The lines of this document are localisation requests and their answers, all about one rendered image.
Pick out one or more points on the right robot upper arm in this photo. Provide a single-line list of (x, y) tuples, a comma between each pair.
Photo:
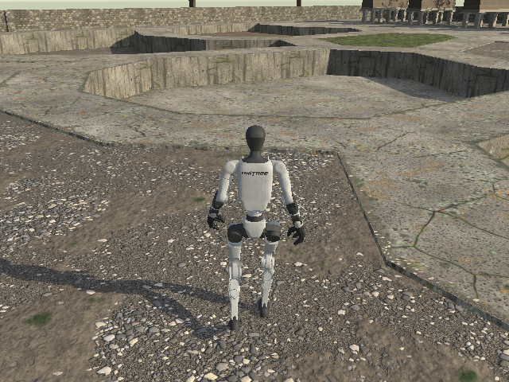
[(284, 181)]

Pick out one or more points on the robot left hand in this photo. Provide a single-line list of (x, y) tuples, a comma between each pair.
[(217, 218)]

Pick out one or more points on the robot foot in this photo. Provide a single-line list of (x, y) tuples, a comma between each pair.
[(264, 311), (234, 324)]

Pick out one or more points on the left robot foot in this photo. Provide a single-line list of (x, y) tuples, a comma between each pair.
[(234, 324)]

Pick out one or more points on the left robot forearm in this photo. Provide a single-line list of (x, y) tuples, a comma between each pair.
[(215, 207)]

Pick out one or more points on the right robot forearm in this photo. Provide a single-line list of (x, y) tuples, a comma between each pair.
[(294, 213)]

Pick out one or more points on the robot right hand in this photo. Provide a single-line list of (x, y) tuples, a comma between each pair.
[(299, 232)]

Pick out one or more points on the left robot upper arm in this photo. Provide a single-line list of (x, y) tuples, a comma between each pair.
[(225, 180)]

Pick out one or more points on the right robot foot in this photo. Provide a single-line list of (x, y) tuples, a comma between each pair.
[(264, 311)]

